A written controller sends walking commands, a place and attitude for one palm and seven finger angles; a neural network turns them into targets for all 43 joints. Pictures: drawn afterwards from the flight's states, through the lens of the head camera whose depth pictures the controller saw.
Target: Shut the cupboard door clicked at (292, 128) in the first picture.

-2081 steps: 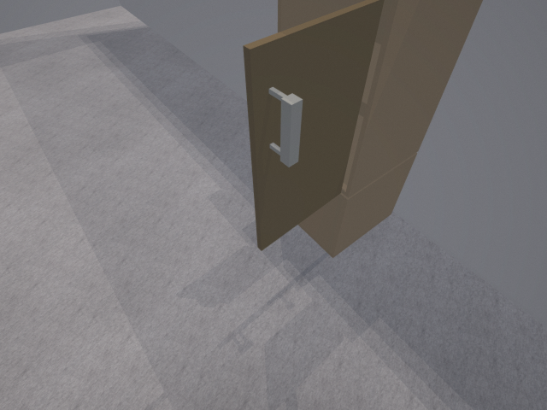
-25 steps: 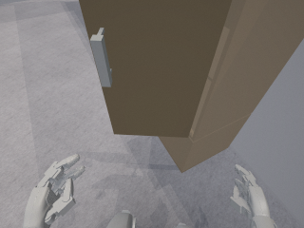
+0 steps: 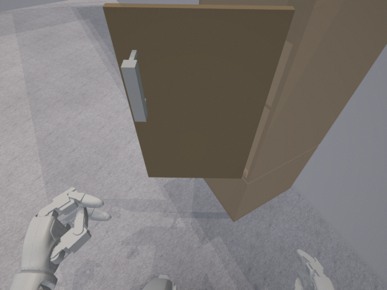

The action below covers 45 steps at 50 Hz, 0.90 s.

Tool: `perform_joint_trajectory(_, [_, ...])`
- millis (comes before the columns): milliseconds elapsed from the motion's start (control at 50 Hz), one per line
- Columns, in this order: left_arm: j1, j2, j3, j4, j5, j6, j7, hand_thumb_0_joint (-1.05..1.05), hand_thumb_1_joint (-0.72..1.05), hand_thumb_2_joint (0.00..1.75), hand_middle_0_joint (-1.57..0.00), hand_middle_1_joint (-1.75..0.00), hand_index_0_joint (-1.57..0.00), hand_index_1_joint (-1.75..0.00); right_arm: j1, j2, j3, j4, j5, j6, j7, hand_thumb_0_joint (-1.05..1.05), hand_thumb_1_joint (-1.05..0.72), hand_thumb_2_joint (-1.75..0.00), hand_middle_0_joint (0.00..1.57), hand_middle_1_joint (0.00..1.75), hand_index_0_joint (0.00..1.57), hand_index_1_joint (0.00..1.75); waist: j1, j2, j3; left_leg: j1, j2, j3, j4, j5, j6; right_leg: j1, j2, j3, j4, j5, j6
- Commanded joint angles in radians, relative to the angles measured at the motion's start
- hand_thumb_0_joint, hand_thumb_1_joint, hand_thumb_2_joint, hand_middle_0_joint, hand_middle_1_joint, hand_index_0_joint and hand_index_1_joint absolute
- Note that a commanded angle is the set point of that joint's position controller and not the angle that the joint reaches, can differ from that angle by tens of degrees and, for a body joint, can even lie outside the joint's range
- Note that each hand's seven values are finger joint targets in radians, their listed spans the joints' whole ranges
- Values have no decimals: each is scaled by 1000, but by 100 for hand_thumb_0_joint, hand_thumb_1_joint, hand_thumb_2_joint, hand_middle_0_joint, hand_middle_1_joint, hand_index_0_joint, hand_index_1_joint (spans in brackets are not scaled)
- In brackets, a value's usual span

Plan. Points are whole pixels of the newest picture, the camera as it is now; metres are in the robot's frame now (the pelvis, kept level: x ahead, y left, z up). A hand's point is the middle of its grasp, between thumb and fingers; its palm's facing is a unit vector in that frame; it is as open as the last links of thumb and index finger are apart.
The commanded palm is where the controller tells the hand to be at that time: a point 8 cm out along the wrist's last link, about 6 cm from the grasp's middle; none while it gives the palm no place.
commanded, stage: raise the hand and make a fist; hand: left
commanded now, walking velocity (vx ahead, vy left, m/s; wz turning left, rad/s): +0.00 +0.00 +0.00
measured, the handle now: (137, 87) +0.50 +0.17 +0.15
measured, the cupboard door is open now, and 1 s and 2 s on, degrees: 59 59 59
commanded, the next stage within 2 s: bring the fist close to the handle in 1.04 s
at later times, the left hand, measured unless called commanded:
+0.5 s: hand (70, 207) +0.22 +0.21 +0.13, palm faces +0.07 -1.00 -0.04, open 3.1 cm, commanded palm +0.20 +0.26 +0.14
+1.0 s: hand (80, 195) +0.23 +0.20 +0.15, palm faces +0.08 -1.00 -0.03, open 3.1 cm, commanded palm +0.20 +0.24 +0.15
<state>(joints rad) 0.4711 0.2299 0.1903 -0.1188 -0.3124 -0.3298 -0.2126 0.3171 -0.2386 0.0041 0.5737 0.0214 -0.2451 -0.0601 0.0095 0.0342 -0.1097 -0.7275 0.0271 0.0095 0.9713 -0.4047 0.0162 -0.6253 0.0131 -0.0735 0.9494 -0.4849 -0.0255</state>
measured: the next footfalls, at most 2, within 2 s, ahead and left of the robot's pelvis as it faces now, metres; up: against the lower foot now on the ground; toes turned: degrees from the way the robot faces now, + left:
none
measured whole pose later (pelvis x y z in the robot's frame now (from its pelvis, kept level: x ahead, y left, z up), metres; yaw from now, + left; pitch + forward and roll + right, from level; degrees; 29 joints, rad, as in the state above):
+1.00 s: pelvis +0.01 +0.00 +0.04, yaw +1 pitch +1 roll -1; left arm 0.30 0.24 0.18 -0.16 -0.28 -0.07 -0.18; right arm 0.26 -0.25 0.05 0.60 0.04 -0.27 -0.05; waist 0.04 0.04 -0.05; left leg -0.41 0.01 0.01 0.69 -0.30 0.02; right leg -0.31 0.01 -0.07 0.67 -0.37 -0.02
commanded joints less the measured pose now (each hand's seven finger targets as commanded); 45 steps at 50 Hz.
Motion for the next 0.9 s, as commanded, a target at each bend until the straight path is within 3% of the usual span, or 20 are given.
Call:
perform_joint_trajectory(0, [-49, 116, 22, -253, -2, -72, 1, 0, 90, 90, -101, -118, -101, -118, -114, -122, -39, -183, 9, -80, -9, 0, -90, -90, 20, 30, 20, 30, 8, 17, -137, 207, -21, -60, -174, 140, 16, 30, 8, 25, -171, 169, 9])
perform_joint_trajectory(60, [-77, 147, 46, -286, 10, -52, 26, 0, 90, 90, -106, -124, -106, -124, -114, -125, -34, -181, 8, -74, -12, 0, -90, -90, 20, 30, 20, 30, 13, 25, -137, 234, -17, -72, -203, 125, 15, 47, 15, 12, -178, 162, 3])
perform_joint_trajectory(160, [-90, 138, 44, -296, 18, 7, 46, 0, 90, 90, -115, -134, -115, -134, -115, -123, -23, -188, 14, -56, -9, 0, -90, -90, 20, 30, 20, 30, 18, 38, -125, 279, -10, -83, -249, 139, 8, 89, 21, -5, -196, 194, 0])
perform_joint_trajectory(180, [-101, 113, 15, -306, 18, 20, 43, 0, 90, 90, -117, -136, -117, -136, -121, -119, -17, -197, 16, -53, -7, 0, -90, -90, 20, 30, 20, 30, 12, 47, -106, 288, -10, -85, -260, 134, 6, 87, 20, -8, -202, 196, 1])
perform_joint_trajectory(280, [-159, 117, 5, -305, 24, 93, 38, 0, 90, 90, -126, -146, -126, -146, -127, -119, -2, -202, 23, -45, -8, 0, -90, -90, 20, 30, 20, 30, 8, 38, -59, 317, -5, -98, -310, 95, 5, 110, 23, -10, -246, 185, 2])
perform_joint_trajectory(340, [-199, 129, 18, -318, 21, 124, 33, 0, 90, 90, -130, -150, -130, -150, -130, -119, 5, -200, 23, -45, -10, 0, -90, -90, 20, 30, 20, 30, 10, 38, -72, 348, -6, -97, -327, 109, 4, 138, 22, -9, -269, 201, 2])
perform_joint_trajectory(360, [-206, 160, 45, -311, 24, 134, 36, 0, 90, 90, -130, -150, -130, -150, -130, -122, 6, -194, 23, -43, -11, 0, -90, -90, 20, 30, 20, 30, 18, 35, -68, 348, -8, -93, -328, 121, 4, 157, 22, -6, -276, 209, 0])
perform_joint_trajectory(380, [-223, 137, 27, -333, 24, 138, 34, 0, 90, 90, -130, -150, -130, -150, -136, -116, 9, -198, 25, -46, -9, 0, -90, -90, 20, 30, 20, 30, 14, 63, -76, 367, -9, -88, -332, 135, 4, 159, 20, -6, -280, 218, 1])
perform_joint_trajectory(460, [-249, 163, 61, -307, 15, 163, 35, 0, 90, 90, -130, -150, -130, -150, -139, -119, 14, -179, 23, -50, -8, 0, -90, -90, 20, 30, 20, 30, 22, 21, -69, 384, -10, -84, -349, 166, 4, 197, 20, -6, -310, 246, 1])
perform_joint_trajectory(540, [-315, 146, 41, -303, 9, 190, 22, 0, 90, 90, -130, -150, -130, -150, -158, -117, 17, -167, 31, -58, -12, 0, -90, -90, 20, 30, 20, 30, 14, 27, -45, 404, -13, -77, -376, 141, 5, 209, 15, -2, -346, 222, 5])
perform_joint_trajectory(560, [-313, 169, 61, -290, 10, 200, 24, 0, 90, 90, -130, -150, -130, -150, -160, -122, 15, -163, 32, -60, -14, 0, -90, -90, 20, 30, 20, 30, 21, 22, -40, 403, -14, -74, -378, 139, 8, 220, 14, 5, -359, 217, 5])
perform_joint_trajectory(620, [-345, 165, 65, -304, 4, 218, 25, 0, 90, 90, -130, -150, -130, -150, -172, -116, 18, -159, 35, -69, -15, 0, -90, -90, 20, 30, 20, 30, 28, 33, -57, 432, -17, -68, -398, 153, 9, 243, 10, 5, -377, 227, 6])
perform_joint_trajectory(660, [-293, 164, 79, -246, 1, 233, 23, 0, 90, 90, -130, -150, -130, -150, -168, -121, 16, -149, 34, -71, -14, 0, -90, -90, 20, 30, 20, 30, 34, -19, -31, 419, -18, -65, -403, 163, 10, 261, 9, 9, -394, 231, 7])
perform_joint_trajectory(720, [-301, 145, 64, -248, 1, 238, 20, 0, 90, 90, -130, -150, -130, -150, -175, -118, 14, -151, 37, -74, -11, 0, -90, -90, 20, 30, 20, 30, 33, 4, -21, 427, -23, -53, -409, 160, 10, 254, 5, 14, -404, 228, 10])
perform_joint_trajectory(760, [-301, 163, 77, -244, 4, 231, 25, 0, 90, 90, -130, -150, -130, -150, -173, -121, 12, -146, 33, -75, -12, 0, -90, -90, 20, 30, 20, 30, 31, -33, -7, 418, -24, -50, -404, 163, 13, 264, 3, 24, -417, 222, 12])
perform_joint_trajectory(820, [-335, 163, 72, -301, 15, 203, 36, 0, 90, 90, -130, -150, -130, -150, -171, -117, 9, -148, 30, -82, -8, 0, -90, -90, 20, 30, 20, 30, 28, 28, -58, 456, -27, -41, -399, 207, 14, 271, 3, 22, -400, 275, 11])
perform_joint_trajectory(860, [-320, 182, 92, -284, 18, 192, 42, 0, 90, 90, -130, -150, -130, -150, -163, -120, 8, -141, 25, -82, -7, 0, -90, -90, 20, 30, 20, 30, 31, 6, -49, 443, -27, -38, -392, 214, 14, 283, 2, 28, -403, 282, 12])
perform_joint_trajectory(880, [-326, 158, 75, -281, 15, 187, 42, 0, 90, 90, -130, -150, -130, -150, -168, -115, 8, -142, 28, -82, -6, 0, -90, -90, 20, 30, 20, 30, 24, -6, -45, 440, -29, -33, -390, 207, 15, 276, -1, 32, -408, 274, 15])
